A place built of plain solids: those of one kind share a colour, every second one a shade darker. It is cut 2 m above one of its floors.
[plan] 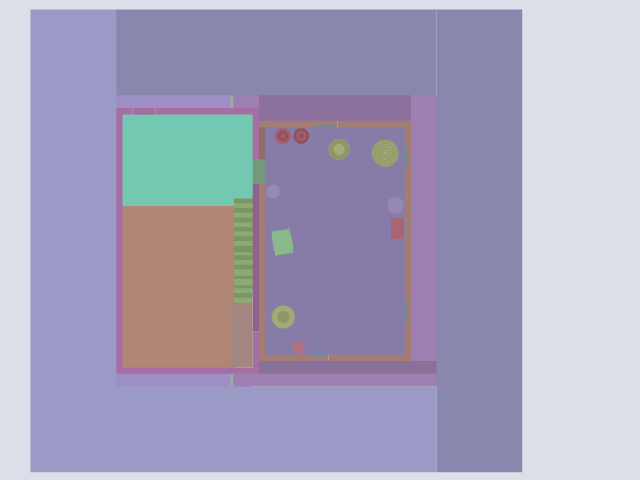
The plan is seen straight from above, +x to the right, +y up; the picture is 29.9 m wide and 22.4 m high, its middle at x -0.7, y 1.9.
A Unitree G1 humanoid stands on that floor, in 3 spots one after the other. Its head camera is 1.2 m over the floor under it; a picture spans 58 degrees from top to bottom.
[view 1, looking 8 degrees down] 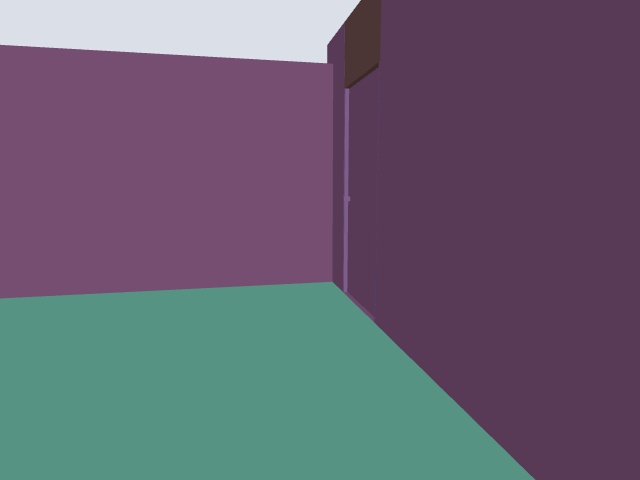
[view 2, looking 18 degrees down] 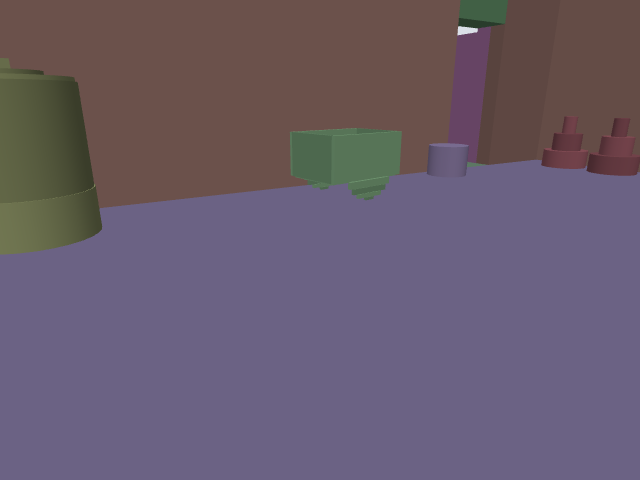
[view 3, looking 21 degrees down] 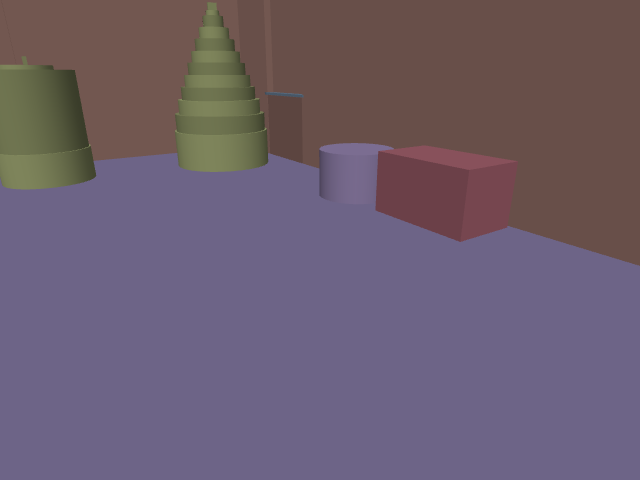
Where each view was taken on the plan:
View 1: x -5.06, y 6.58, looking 168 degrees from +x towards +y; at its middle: wall_yard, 5.01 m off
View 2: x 2.25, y -1.42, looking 149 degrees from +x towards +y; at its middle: floor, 3.88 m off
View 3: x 0.00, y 0.00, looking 56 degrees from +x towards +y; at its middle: floor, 3.35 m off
